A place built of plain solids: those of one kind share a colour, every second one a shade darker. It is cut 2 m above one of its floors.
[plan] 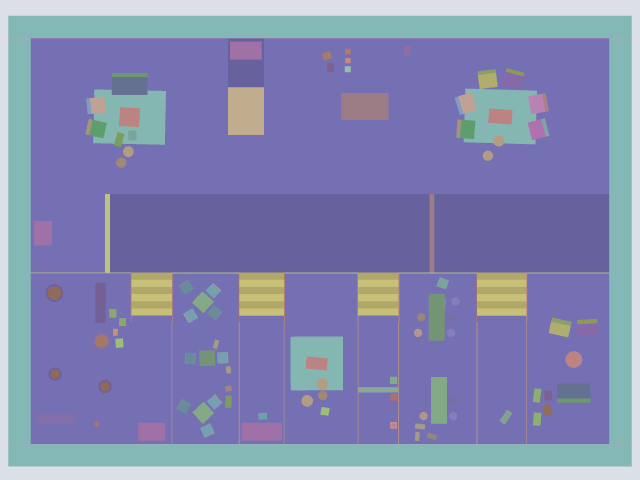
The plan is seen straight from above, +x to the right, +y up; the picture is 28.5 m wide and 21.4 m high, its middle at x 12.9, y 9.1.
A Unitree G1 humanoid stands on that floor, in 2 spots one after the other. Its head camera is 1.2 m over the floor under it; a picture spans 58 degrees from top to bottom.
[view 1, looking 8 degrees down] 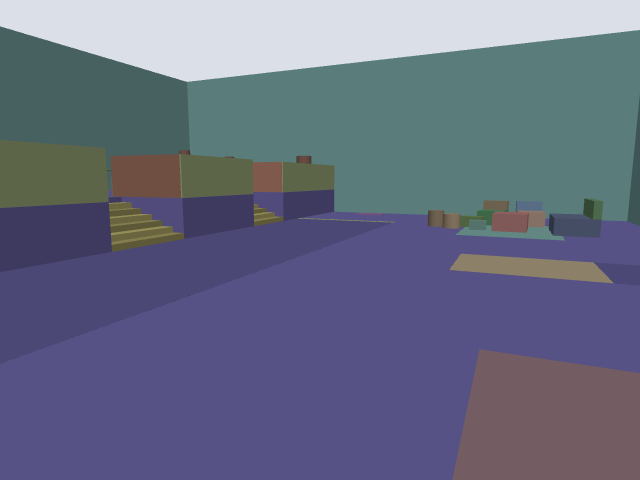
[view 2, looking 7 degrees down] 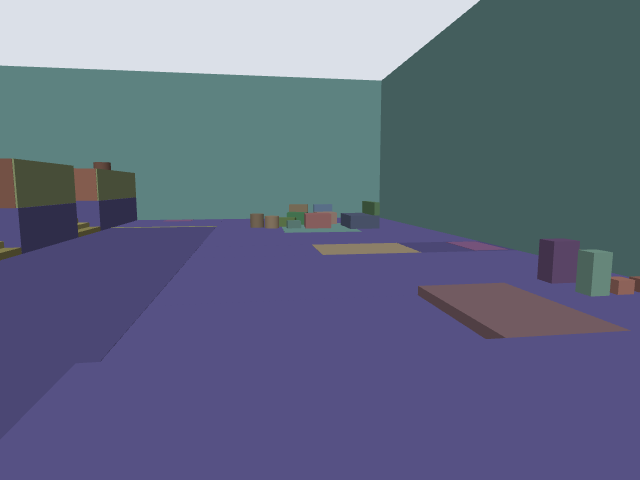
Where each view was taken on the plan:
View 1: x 17.16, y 14.62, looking -156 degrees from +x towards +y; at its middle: floor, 9.92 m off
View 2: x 19.02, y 12.36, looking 171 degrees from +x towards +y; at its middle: floor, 11.31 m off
